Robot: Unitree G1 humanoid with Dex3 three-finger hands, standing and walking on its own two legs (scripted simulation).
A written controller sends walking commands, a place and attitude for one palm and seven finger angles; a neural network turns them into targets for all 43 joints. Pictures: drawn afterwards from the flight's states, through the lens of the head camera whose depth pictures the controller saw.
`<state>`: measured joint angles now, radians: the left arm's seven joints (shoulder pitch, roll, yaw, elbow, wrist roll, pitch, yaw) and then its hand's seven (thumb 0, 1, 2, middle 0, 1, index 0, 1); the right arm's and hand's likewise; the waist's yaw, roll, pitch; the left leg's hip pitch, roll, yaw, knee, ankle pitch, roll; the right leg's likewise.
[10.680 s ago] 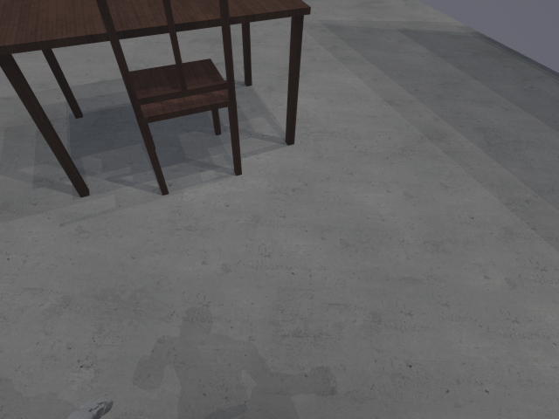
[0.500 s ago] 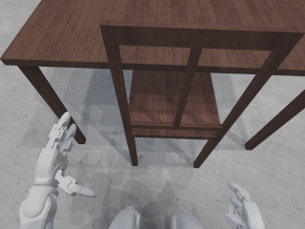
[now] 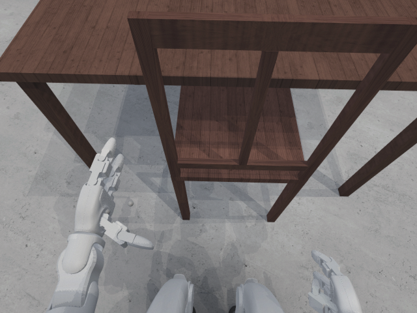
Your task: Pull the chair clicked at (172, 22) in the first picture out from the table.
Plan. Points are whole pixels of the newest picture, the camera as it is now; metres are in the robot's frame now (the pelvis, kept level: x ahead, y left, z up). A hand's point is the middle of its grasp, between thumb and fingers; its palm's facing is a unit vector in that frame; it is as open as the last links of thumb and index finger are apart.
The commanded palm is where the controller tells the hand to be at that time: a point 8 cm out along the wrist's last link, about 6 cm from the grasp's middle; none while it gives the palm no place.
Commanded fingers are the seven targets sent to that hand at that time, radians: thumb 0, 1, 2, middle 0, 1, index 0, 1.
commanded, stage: aim the fingers beside a spindle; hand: left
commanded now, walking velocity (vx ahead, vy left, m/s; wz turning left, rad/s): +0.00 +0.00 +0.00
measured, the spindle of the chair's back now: (252, 120) +0.50 -0.07 +0.03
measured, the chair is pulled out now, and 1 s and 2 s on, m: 0.00 0.00 0.00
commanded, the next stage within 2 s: push the fingers through the gap in 1.16 s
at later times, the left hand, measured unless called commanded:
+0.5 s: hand (163, 193) +0.33 +0.11 +0.00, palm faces -0.06 -1.00 -0.03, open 17.0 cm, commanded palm +0.32 +0.16 +0.01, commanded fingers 0.00 -0.50 0.30 -0.06 -0.08 -0.06 -0.08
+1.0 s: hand (165, 191) +0.34 +0.10 +0.01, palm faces -0.03 -1.00 -0.04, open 17.0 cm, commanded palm +0.32 +0.16 +0.00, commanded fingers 0.00 -0.50 0.30 -0.06 -0.08 -0.06 -0.08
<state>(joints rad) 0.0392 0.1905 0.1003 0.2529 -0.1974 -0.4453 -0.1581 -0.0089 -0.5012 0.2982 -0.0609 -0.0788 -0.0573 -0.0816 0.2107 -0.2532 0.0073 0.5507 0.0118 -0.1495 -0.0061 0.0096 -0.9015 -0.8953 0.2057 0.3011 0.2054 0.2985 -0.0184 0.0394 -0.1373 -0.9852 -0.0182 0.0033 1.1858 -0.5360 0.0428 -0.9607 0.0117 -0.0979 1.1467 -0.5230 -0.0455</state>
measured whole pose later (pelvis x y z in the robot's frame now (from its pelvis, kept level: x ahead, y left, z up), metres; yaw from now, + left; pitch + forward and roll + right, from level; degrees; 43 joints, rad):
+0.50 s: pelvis -0.01 +0.00 -0.02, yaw +0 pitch +21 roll -1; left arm -0.14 0.12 0.00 0.40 -0.11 -0.46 -0.02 -0.01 -0.50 0.30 -0.06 -0.08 -0.06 -0.08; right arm 0.21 -0.25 0.01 0.56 0.00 -0.07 0.02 0.01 -0.90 -0.90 0.21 0.30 0.21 0.30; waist -0.03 0.04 -0.14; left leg -1.08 -0.02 0.02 1.25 -0.55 0.05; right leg -1.06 0.01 -0.09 1.23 -0.54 -0.05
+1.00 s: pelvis -0.01 -0.01 -0.01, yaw +0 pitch +22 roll -1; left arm -0.14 0.12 0.02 0.42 -0.11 -0.50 -0.01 -0.01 -0.50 0.30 -0.06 -0.08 -0.06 -0.08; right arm 0.21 -0.25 0.00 0.56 0.00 -0.04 0.03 0.01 -0.90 -0.90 0.20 0.30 0.20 0.30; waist -0.03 0.04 -0.15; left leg -1.07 -0.01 0.02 1.25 -0.55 0.03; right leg -1.06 0.01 -0.09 1.22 -0.54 -0.06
